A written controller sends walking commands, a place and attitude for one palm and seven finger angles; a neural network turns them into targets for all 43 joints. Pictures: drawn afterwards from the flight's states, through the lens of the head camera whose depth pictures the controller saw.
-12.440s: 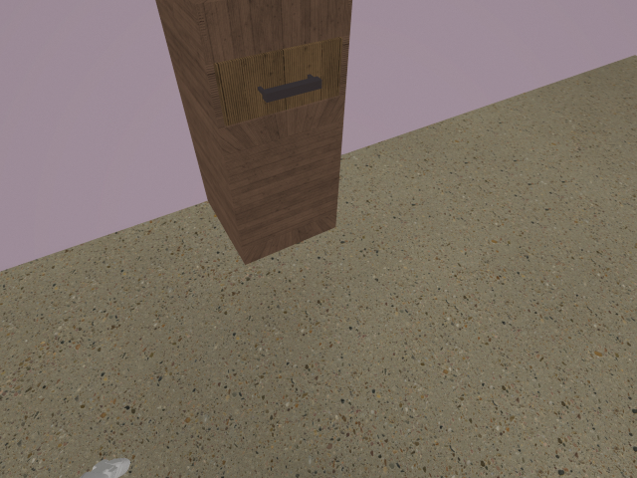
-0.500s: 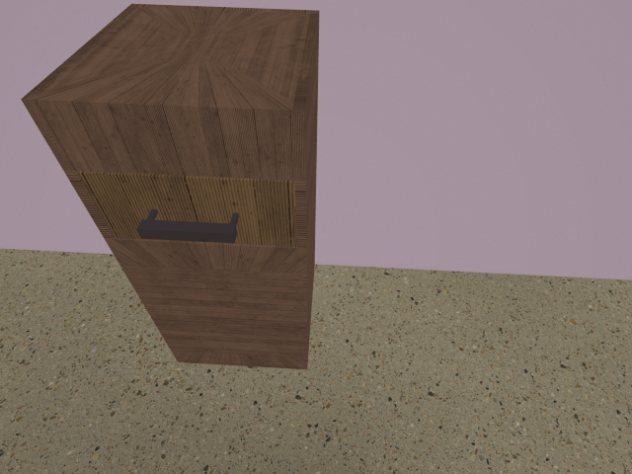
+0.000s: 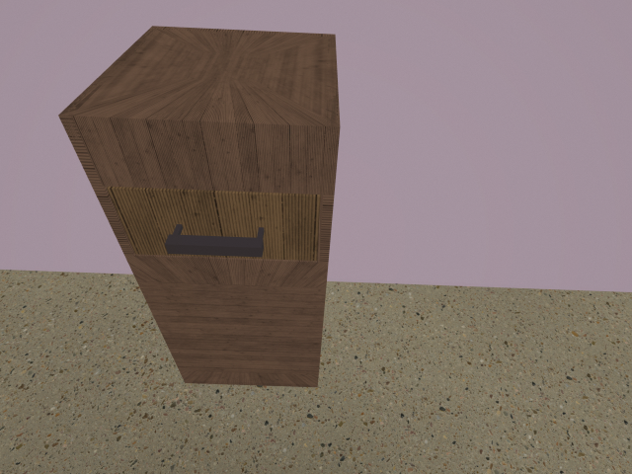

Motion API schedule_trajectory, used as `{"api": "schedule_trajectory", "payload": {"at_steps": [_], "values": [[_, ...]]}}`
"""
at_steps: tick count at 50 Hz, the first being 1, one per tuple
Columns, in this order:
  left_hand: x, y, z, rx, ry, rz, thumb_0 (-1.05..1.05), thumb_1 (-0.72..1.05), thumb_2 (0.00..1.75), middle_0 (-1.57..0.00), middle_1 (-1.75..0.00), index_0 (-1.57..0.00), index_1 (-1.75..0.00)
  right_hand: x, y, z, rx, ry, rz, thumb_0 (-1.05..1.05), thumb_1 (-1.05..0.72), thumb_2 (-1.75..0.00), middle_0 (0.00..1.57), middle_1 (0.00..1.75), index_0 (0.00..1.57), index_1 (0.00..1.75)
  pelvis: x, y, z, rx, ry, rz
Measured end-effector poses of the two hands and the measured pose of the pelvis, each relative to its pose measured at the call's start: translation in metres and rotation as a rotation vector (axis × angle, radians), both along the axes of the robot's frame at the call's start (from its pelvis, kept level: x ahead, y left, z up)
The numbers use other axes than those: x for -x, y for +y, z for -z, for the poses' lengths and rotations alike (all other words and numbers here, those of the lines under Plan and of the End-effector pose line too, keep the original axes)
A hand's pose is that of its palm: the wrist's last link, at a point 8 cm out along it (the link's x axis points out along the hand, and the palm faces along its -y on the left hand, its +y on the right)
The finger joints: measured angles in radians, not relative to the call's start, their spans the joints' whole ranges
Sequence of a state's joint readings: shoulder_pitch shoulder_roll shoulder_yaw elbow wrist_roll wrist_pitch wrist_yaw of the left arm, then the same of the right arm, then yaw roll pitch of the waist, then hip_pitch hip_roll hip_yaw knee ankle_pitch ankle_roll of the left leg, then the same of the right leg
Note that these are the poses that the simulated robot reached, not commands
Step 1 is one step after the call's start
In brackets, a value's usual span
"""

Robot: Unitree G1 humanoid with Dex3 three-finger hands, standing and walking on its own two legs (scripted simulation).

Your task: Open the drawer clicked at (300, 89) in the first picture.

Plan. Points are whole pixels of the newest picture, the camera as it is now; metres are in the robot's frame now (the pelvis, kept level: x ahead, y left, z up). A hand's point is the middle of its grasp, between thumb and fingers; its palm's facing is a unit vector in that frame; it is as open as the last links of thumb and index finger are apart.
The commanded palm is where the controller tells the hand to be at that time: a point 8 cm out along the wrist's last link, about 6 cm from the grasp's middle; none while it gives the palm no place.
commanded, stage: look again from close up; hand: left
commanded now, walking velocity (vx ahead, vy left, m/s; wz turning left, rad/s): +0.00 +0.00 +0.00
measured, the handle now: (217, 237) +0.54 +0.22 -0.05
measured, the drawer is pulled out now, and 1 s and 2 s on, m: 0.00 0.00 0.00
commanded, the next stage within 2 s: raise the hand with hooked fingers in 0.10 s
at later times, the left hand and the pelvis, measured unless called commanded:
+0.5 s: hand (164, 401) +0.22 +0.21 -0.03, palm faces +0.00 -0.50 -0.86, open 7.9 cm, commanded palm +0.13 +0.24 -0.03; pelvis -0.01 +0.04 -0.02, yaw -1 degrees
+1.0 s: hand (155, 371) +0.25 +0.23 -0.01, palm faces +0.04 -0.13 -0.99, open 10.8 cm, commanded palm +0.21 +0.24 +0.04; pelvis +0.03 +0.00 -0.03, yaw +1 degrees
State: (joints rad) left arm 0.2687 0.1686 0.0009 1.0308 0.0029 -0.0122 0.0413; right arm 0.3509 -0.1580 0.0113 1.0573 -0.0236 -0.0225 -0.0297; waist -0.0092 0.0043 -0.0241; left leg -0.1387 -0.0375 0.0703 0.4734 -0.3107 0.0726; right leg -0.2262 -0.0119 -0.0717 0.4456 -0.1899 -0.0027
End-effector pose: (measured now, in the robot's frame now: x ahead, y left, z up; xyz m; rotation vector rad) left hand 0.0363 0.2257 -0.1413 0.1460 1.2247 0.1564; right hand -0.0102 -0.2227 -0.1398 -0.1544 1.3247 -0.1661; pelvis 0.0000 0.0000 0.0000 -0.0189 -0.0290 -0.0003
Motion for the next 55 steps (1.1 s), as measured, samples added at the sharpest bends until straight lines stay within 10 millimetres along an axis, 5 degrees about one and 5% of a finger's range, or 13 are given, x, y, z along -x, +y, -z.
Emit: {"api": "schedule_trajectory", "payload": {"at_steps": [12,16,20,24,27,33,36,39,43,47,55], "values": [[0.029,0.021,0.004,-0.009,0.115,0.043,0.01,0.92,0.90,-0.20,-0.30,-0.20,-0.30,-0.009,0.031,0.000,-0.004,-0.010,0.000,0.01,-0.92,-0.90,0.20,0.30,0.20,0.30,-0.001,0.029,0.002,-0.001,-0.002,0.010],[-0.044,0.038,-0.059,-0.229,-0.267,0.183,0.02,0.90,0.89,-0.21,-0.32,-0.21,-0.31,-0.038,0.024,-0.015,0.036,-0.241,-0.036,0.02,-0.93,-0.90,0.20,0.30,0.20,0.30,0.001,0.033,0.001,-0.013,0.029,-0.012],[-0.123,0.032,-0.133,-0.495,-0.645,0.402,0.02,0.85,0.87,-0.21,-0.35,-0.21,-0.35,-0.089,0.017,-0.022,0.042,-0.457,-0.103,0.01,-0.92,-0.90,0.20,0.30,0.20,0.30,0.007,0.035,0.009,-0.028,0.072,-0.034],[-0.162,0.012,-0.164,-0.748,-0.845,0.606,0.01,0.78,0.84,-0.21,-0.39,-0.21,-0.39,-0.147,0.010,-0.033,0.041,-0.602,-0.168,0.01,-0.91,-0.90,0.20,0.30,0.20,0.30,0.012,0.035,0.023,-0.034,0.099,0.005],[-0.153,0.001,-0.155,-0.839,-0.842,0.729,0.01,0.71,0.81,-0.21,-0.43,-0.21,-0.43,-0.186,0.009,-0.047,0.025,-0.653,-0.184,0.01,-0.91,-0.90,0.20,0.30,0.20,0.30,0.008,0.033,0.028,-0.037,0.139,0.032],[-0.099,0.005,-0.110,-0.936,-0.675,0.832,0.00,0.56,0.75,-0.23,-0.52,-0.24,-0.52,-0.251,0.018,-0.062,0.038,-0.644,-0.336,0.01,-0.91,-0.90,0.20,0.30,0.20,0.30,0.001,0.019,0.038,-0.029,0.185,0.011],[-0.088,0.022,-0.111,-1.056,-0.640,0.826,0.00,0.49,0.72,-0.25,-0.57,-0.25,-0.56,-0.276,0.028,-0.054,0.038,-0.629,-0.407,0.01,-0.91,-0.90,0.20,0.30,0.20,0.30,-0.004,0.013,0.046,-0.015,0.216,-0.026],[-0.103,0.035,-0.129,-1.175,-0.689,0.786,0.00,0.41,0.69,-0.26,-0.61,-0.26,-0.61,-0.293,0.040,-0.041,0.013,-0.621,-0.451,0.01,-0.91,-0.90,0.20,0.30,0.20,0.30,-0.009,0.008,0.053,0.000,0.230,-0.059],[-0.147,0.030,-0.163,-1.258,-0.813,0.755,0.01,0.31,0.65,-0.27,-0.67,-0.27,-0.67,-0.296,0.055,-0.023,-0.056,-0.597,-0.444,0.01,-0.91,-0.90,0.20,0.30,0.20,0.30,-0.014,0.005,0.055,0.006,0.224,-0.074],[-0.182,0.015,-0.180,-1.214,-0.826,0.774,0.01,0.23,0.61,-0.27,-0.73,-0.27,-0.73,-0.275,0.060,-0.015,-0.141,-0.539,-0.365,0.01,-0.91,-0.90,0.20,0.30,0.20,0.30,-0.023,0.000,0.044,-0.013,0.220,-0.047],[-0.194,0.005,-0.180,-1.129,-0.715,0.919,0.00,0.05,0.53,-0.28,-0.85,-0.28,-0.85,-0.228,0.019,-0.009,-0.105,-0.390,-0.272,0.01,-0.90,-0.90,0.21,0.30,0.20,0.30,-0.037,-0.010,0.025,-0.039,0.209,0.019]]}}
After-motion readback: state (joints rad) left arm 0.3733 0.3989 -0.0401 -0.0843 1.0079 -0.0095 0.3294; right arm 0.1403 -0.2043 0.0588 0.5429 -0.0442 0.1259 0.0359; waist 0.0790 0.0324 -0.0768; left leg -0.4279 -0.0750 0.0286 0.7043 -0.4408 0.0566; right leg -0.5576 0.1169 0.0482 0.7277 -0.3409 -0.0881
